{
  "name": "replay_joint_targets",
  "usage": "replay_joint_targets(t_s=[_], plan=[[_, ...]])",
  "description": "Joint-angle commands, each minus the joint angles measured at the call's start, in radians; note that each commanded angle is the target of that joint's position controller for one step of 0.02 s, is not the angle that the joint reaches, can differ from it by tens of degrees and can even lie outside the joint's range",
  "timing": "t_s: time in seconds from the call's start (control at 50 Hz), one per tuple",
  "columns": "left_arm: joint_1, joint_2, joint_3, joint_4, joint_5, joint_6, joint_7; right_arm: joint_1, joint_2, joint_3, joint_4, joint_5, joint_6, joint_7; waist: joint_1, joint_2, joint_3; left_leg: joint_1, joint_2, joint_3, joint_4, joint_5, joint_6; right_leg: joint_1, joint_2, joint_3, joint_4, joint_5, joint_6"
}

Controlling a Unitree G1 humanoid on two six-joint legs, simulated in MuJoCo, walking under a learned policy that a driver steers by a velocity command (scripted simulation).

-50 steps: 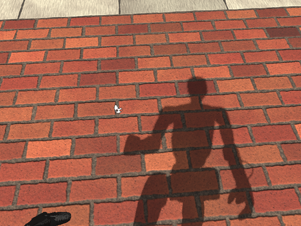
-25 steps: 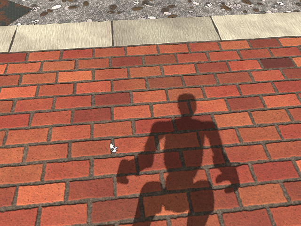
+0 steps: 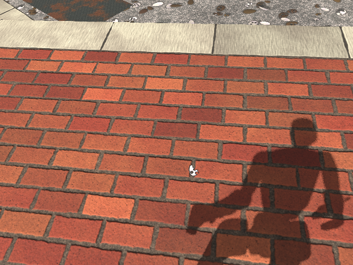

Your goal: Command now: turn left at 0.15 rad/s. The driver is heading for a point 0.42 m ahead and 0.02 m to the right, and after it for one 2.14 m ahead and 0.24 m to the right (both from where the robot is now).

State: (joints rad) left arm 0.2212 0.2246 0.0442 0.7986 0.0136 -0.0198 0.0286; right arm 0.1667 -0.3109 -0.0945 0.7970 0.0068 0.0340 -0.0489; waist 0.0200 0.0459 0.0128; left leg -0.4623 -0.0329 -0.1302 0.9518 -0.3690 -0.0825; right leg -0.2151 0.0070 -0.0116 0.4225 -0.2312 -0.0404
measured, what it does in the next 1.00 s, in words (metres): walks ahead: left foot, then left foot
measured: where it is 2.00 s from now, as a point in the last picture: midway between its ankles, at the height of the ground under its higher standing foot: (190, 184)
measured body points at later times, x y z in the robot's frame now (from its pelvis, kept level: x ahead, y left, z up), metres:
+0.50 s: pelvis +0.05 -0.01 -0.01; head +0.05 -0.02 +0.44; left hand +0.09 +0.28 -0.13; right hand +0.14 -0.27 -0.14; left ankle -0.01 +0.14 -0.69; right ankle +0.01 -0.09 -0.74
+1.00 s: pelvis +0.29 +0.06 -0.02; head +0.33 +0.06 +0.43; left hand +0.30 +0.33 -0.15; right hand +0.46 -0.20 -0.12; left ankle +0.37 +0.14 -0.74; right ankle +0.14 -0.09 -0.65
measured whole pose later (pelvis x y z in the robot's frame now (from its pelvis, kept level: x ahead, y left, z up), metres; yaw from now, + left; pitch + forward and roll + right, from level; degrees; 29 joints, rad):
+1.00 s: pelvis +0.29 +0.06 -0.02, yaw +0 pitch +1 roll +1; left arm 0.35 0.27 0.04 0.92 -0.03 -0.08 0.01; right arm 0.11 -0.27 -0.05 0.80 0.01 -0.09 0.04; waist 0.03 -0.01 0.06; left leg -0.38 -0.05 0.06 0.51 -0.14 0.07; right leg -0.28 -0.03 0.06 1.17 -0.41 -0.04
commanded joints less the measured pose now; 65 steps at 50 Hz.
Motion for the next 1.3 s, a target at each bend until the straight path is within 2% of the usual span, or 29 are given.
replay_joint_targets(t_s=[0.02,0.08,0.12,0.14,0.16,0.2,0.26,0.32,0.36,0.4,0.42,0.44,0.46,0.48,0.52,0.56,0.66,0.78,0.84,0.88,0.9,0.92,0.94,0.96,0.98,1.0,1.08,1.16,1.3], plan=[[-0.047,0.160,0.030,-0.047,-0.005,-0.005,0.006,-0.054,-0.009,0.018,-0.075,-0.002,-0.013,0.009,0.004,-0.210,-0.054,0.074,0.054,0.079,-0.214,-0.026,-0.022,0.089,-0.201,0.165,-0.092,0.367,-0.165],[-0.029,0.182,0.034,-0.026,-0.020,0.006,-0.002,-0.016,-0.040,0.012,-0.055,0.007,-0.016,0.014,-0.007,-0.206,-0.044,0.190,0.033,0.127,-0.461,0.087,0.004,0.082,-0.204,0.185,-0.049,0.390,-0.164],[0.014,0.162,0.027,-0.001,-0.028,-0.004,-0.008,0.018,-0.080,0.007,-0.039,-0.008,-0.016,0.012,-0.019,-0.157,-0.048,0.344,0.068,0.070,-0.626,0.334,0.057,0.026,-0.179,0.177,-0.027,0.360,-0.094],[0.028,0.137,0.017,-0.008,-0.002,-0.021,-0.018,0.046,-0.139,-0.003,-0.038,-0.016,-0.012,0.004,0.004,-0.053,-0.104,0.459,0.158,-0.009,-0.549,0.593,0.094,-0.035,-0.133,0.127,0.022,0.284,-0.046],[0.057,0.115,0.015,-0.003,0.005,-0.033,-0.027,0.028,-0.150,-0.009,-0.022,-0.008,-0.008,0.007,0.042,0.067,-0.122,0.441,0.169,-0.008,-0.491,0.573,0.152,-0.044,-0.057,0.052,0.004,0.131,0.000],[-0.036,0.116,0.013,0.008,0.004,-0.027,-0.024,0.021,-0.042,0.013,-0.008,-0.010,-0.011,0.023,-0.014,0.035,-0.102,0.334,0.129,0.001,-0.538,0.230,0.151,0.015,-0.018,-0.003,0.033,0.003,0.045],[-0.057,0.110,0.019,0.002,-0.022,-0.004,-0.012,0.069,-0.097,0.000,0.011,-0.002,-0.028,0.026,-0.036,0.122,0.044,0.224,0.178,-0.121,-0.654,-0.337,0.208,-0.141,0.036,-0.064,0.188,-0.273,0.018],[-0.072,0.107,0.025,-0.021,-0.045,-0.040,-0.022,0.091,-0.127,-0.005,0.020,0.010,-0.063,0.022,-0.035,0.199,0.136,0.191,0.327,-0.351,-0.772,-0.415,0.303,-0.241,-0.008,-0.006,0.332,-0.249,-0.035],[-0.017,0.106,0.029,0.000,-0.051,-0.065,-0.038,0.023,-0.110,0.001,0.000,0.021,-0.074,0.024,0.013,0.169,0.116,0.167,0.300,-0.277,-0.748,-0.303,0.272,-0.140,-0.026,-0.001,0.210,-0.238,-0.073],[0.122,0.117,0.043,0.079,-0.037,-0.070,-0.044,-0.049,-0.079,0.009,-0.022,0.019,-0.072,0.028,0.081,0.095,0.060,0.036,0.183,-0.106,-0.624,-0.160,0.201,0.162,0.007,-0.021,0.058,-0.042,-0.062],[0.222,0.161,0.057,0.108,-0.028,-0.069,-0.041,-0.069,-0.024,0.025,-0.039,0.008,-0.079,0.030,0.107,-0.049,0.019,-0.052,0.102,0.009,-0.398,-0.082,0.147,0.273,-0.107,0.150,-0.031,-0.118,-0.083],[0.291,0.275,0.082,0.113,-0.026,-0.074,-0.048,-0.081,0.001,0.030,-0.084,0.019,-0.093,0.026,0.110,-0.333,0.019,-0.236,-0.009,0.139,-0.104,-0.106,0.089,0.352,-0.319,0.558,-0.216,-0.298,-0.202],[0.261,0.237,0.065,0.098,-0.010,-0.084,-0.051,-0.095,-0.059,0.015,-0.090,0.035,-0.109,0.023,0.101,-0.290,0.066,-0.345,0.022,0.052,0.087,-0.209,0.098,0.320,-0.403,0.721,-0.272,-0.337,-0.273],[0.205,0.184,0.048,0.081,-0.014,-0.091,-0.046,-0.061,-0.071,0.009,-0.076,0.044,-0.120,0.031,0.059,-0.203,0.105,-0.403,0.074,0.020,0.168,-0.127,0.122,0.323,-0.382,0.643,-0.259,-0.331,-0.254],[0.153,0.172,0.039,0.064,-0.020,-0.094,-0.046,-0.042,-0.057,0.009,-0.052,0.028,-0.131,0.042,0.033,-0.127,0.100,-0.421,0.131,0.046,0.154,0.040,0.147,0.328,-0.316,0.471,-0.269,-0.198,-0.190],[0.169,0.134,0.023,0.071,-0.014,-0.084,-0.045,-0.062,-0.040,0.009,-0.051,0.016,-0.131,0.058,0.034,-0.133,0.073,-0.359,0.150,0.077,0.085,0.144,0.138,0.312,-0.254,0.321,-0.279,0.037,-0.151],[0.221,0.166,0.022,0.094,-0.016,-0.063,-0.022,-0.197,0.027,0.035,-0.101,0.010,-0.123,0.078,0.063,-0.122,0.080,-0.265,0.111,0.154,-0.201,0.327,0.079,0.236,-0.193,0.131,-0.300,0.276,-0.143],[0.263,0.188,0.029,0.125,-0.033,-0.059,-0.017,-0.314,-0.005,0.040,-0.155,0.024,-0.130,0.101,0.064,-0.140,0.139,-0.167,0.077,0.156,-0.408,0.405,0.112,0.250,-0.251,0.098,-0.309,0.285,-0.137],[0.234,0.219,0.042,0.124,-0.030,-0.049,-0.015,-0.227,-0.061,0.019,-0.141,0.019,-0.134,0.102,-0.012,-0.167,0.050,-0.016,0.030,0.181,-0.428,0.326,0.165,0.330,-0.269,0.071,-0.159,0.669,-0.105],[0.212,0.208,0.037,0.113,-0.019,-0.034,-0.011,0.080,-0.132,-0.021,-0.054,0.019,-0.125,0.082,-0.164,-0.160,-0.145,0.413,0.019,0.179,-0.416,0.324,0.224,0.191,-0.201,0.019,0.209,0.813,-0.055],[0.236,0.150,0.017,0.085,0.007,-0.036,-0.008,0.255,-0.213,-0.037,-0.018,0.006,-0.116,0.066,-0.192,0.031,-0.302,0.720,0.250,-0.108,-0.397,0.267,0.282,-0.055,-0.115,-0.011,0.563,0.364,-0.028],[0.375,0.019,-0.015,0.092,-0.025,-0.059,-0.021,0.249,-0.222,-0.028,-0.006,-0.007,-0.122,0.083,-0.092,0.277,-0.434,0.919,0.435,-0.628,-0.606,-0.042,0.432,-0.364,0.061,0.108,0.842,-0.341,0.009],[0.260,0.150,0.014,0.083,-0.054,-0.081,-0.027,0.187,-0.122,-0.005,-0.012,0.004,-0.127,0.086,-0.123,0.148,-0.287,0.801,0.392,-0.607,-0.693,-0.154,0.377,-0.471,0.001,0.172,0.929,-0.317,-0.006],[0.152,0.192,0.028,0.050,-0.070,-0.092,-0.029,0.107,-0.087,0.007,-0.019,0.008,-0.130,0.084,-0.105,0.083,-0.133,0.643,0.360,-0.438,-0.709,-0.088,0.335,-0.507,-0.049,0.132,0.912,-0.215,-0.021],[0.112,0.178,0.026,0.044,-0.060,-0.095,-0.021,0.041,-0.076,0.012,-0.027,0.002,-0.135,0.087,-0.067,-0.018,-0.072,0.493,0.325,-0.322,-0.731,0.056,0.318,-0.455,-0.102,0.112,0.863,-0.120,-0.020],[0.104,0.168,0.032,0.045,-0.042,-0.090,-0.017,0.003,-0.056,0.016,-0.030,-0.009,-0.141,0.090,-0.034,-0.023,-0.036,0.389,0.282,-0.230,-0.751,0.164,0.310,-0.409,-0.133,0.107,0.809,-0.065,-0.015],[0.119,0.120,0.030,0.041,-0.031,-0.051,-0.014,0.011,-0.053,0.019,0.005,-0.009,-0.160,0.088,0.016,0.015,-0.006,0.251,0.238,-0.084,-0.838,0.272,0.327,-0.352,-0.178,0.096,0.696,0.003,0.014],[-0.037,0.121,0.028,-0.015,-0.015,-0.053,-0.016,0.082,-0.091,0.014,0.037,-0.007,-0.151,0.064,-0.022,-0.010,0.044,0.286,0.220,-0.013,-0.862,0.348,0.320,-0.474,-0.180,0.081,0.471,0.208,0.052],[-0.272,0.094,0.003,-0.092,-0.029,-0.076,-0.052,0.225,-0.118,0.015,0.099,0.009,-0.124,0.052,-0.111,-0.012,0.076,0.434,0.231,0.054,-0.814,0.386,0.287,-0.455,-0.109,0.023,0.142,0.347,0.039]])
